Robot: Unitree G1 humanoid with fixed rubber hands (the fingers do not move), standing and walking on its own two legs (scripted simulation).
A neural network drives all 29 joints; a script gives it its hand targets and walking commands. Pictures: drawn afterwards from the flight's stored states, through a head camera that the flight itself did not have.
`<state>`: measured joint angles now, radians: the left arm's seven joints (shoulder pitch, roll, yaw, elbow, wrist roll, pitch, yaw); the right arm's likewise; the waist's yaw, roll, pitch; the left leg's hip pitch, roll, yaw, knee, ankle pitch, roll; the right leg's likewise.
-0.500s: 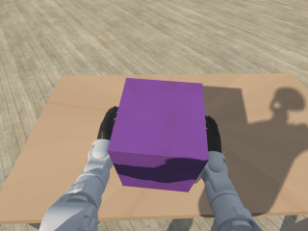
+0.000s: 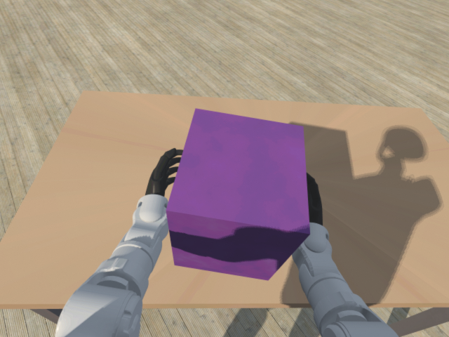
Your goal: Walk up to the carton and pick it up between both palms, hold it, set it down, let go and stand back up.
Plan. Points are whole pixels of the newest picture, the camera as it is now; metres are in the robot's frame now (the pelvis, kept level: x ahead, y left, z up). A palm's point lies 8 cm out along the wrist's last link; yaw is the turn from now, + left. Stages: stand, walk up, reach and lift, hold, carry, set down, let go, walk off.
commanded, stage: reach and lift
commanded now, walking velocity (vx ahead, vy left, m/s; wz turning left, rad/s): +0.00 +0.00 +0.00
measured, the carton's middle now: (234, 200) +0.39 -0.04 +0.02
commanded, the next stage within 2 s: hold in 1.92 s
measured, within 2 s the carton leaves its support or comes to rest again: neither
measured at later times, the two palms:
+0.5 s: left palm (135, 158) +0.39 +0.13 +0.14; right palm (313, 178) +0.36 -0.16 +0.12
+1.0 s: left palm (124, 167) +0.35 +0.14 +0.17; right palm (317, 176) +0.35 -0.15 +0.15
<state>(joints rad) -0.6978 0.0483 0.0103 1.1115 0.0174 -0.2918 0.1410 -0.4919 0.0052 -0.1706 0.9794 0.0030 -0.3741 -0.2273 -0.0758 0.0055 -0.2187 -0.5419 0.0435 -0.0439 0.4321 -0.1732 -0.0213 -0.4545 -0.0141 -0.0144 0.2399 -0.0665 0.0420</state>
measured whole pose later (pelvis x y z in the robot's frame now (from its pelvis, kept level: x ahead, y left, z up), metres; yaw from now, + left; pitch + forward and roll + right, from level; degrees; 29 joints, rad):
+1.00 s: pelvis -0.01 -0.01 +0.01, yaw +2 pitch -2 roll -2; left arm -0.53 -0.03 0.14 0.20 0.17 0.54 0.11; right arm -0.50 -0.08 0.02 0.43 0.22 0.28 -0.24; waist -0.07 -0.02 -0.04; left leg -0.18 0.03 -0.08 0.41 -0.20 -0.03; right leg -0.10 -0.02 -0.03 0.26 -0.12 0.04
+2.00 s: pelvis -0.01 -0.02 +0.01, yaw +2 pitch -4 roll -2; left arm -0.62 -0.02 0.22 0.22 0.20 0.67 0.07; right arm -0.69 -0.11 0.01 0.49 0.25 0.41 -0.25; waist -0.08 -0.01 -0.02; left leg -0.12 0.03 -0.10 0.39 -0.19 -0.04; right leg -0.06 0.00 -0.02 0.27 -0.13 0.03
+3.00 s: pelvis -0.01 -0.02 +0.01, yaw +2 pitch -5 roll -1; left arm -0.71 0.01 0.26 0.26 0.20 0.76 0.05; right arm -0.78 -0.10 0.00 0.56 0.27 0.49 -0.26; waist -0.06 0.00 -0.07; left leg -0.11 0.03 -0.09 0.38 -0.19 -0.04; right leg -0.06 0.00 0.00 0.29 -0.15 0.02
